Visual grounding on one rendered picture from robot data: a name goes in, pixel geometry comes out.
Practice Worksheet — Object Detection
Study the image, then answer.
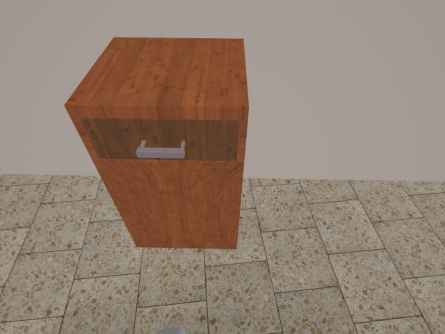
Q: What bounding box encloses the cabinet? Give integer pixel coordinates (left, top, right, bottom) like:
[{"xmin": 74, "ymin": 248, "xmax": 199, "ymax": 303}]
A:
[{"xmin": 64, "ymin": 37, "xmax": 249, "ymax": 249}]

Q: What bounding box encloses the handle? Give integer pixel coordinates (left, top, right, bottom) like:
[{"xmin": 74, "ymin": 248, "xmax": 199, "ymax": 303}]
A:
[{"xmin": 136, "ymin": 140, "xmax": 185, "ymax": 159}]

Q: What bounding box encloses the drawer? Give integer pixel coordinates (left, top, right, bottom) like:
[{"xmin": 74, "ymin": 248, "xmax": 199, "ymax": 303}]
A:
[{"xmin": 80, "ymin": 118, "xmax": 239, "ymax": 161}]

